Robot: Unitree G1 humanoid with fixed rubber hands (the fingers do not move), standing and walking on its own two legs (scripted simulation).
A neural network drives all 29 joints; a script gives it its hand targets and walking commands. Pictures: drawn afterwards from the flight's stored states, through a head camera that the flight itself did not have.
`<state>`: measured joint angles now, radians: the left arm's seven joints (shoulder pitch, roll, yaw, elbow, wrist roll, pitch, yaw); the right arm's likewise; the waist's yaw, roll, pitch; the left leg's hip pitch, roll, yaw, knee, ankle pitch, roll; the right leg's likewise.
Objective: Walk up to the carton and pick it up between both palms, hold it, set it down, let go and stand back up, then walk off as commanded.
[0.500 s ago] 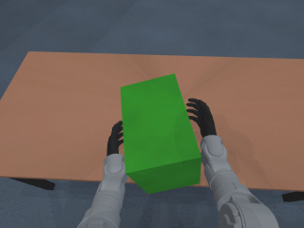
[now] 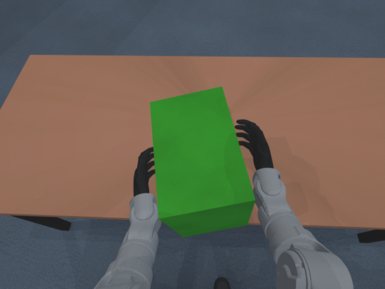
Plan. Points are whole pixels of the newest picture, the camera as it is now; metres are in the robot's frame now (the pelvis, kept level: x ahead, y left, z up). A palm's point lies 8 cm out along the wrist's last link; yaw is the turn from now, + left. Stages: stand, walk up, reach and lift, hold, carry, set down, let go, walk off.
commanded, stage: set down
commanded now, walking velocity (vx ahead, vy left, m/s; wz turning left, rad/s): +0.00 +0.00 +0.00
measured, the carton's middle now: (201, 167) +0.41 +0.00 -0.08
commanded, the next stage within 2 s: none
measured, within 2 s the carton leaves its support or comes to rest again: rests again in 0.16 s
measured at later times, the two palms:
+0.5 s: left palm (148, 188) +0.35 +0.12 -0.05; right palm (264, 163) +0.39 -0.14 -0.03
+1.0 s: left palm (149, 188) +0.35 +0.12 -0.05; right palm (265, 166) +0.39 -0.14 -0.03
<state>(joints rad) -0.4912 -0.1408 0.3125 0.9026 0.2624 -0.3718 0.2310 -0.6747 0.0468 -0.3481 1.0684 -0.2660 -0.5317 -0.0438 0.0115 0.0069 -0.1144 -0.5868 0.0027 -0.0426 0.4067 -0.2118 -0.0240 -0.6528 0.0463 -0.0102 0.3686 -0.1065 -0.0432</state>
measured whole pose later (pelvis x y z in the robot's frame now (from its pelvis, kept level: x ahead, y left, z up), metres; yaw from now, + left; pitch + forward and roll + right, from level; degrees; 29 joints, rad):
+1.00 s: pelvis -0.02 -0.01 -0.01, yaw +0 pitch +25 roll +1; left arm -0.58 -0.16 0.44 0.99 0.31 -0.50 0.20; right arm -0.74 0.05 -0.45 1.11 -0.37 -0.55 -0.07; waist 0.01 0.01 -0.12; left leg -0.72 0.00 -0.04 0.52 -0.24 -0.03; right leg -0.79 0.05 -0.01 0.50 -0.14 -0.05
